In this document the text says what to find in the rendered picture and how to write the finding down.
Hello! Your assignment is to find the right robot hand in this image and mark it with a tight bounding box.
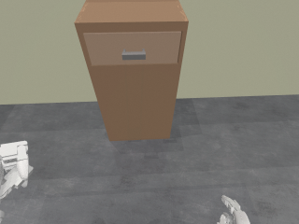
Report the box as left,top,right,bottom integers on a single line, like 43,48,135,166
217,195,250,224

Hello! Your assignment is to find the cabinet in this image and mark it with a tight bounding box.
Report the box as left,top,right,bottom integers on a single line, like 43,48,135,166
74,0,189,142

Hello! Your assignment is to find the left robot hand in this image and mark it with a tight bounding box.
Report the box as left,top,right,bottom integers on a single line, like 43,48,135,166
0,141,34,203

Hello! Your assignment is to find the drawer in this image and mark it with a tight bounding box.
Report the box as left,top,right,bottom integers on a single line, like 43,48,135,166
83,31,181,65

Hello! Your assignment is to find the handle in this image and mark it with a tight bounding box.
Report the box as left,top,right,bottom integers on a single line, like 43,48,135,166
121,49,146,61

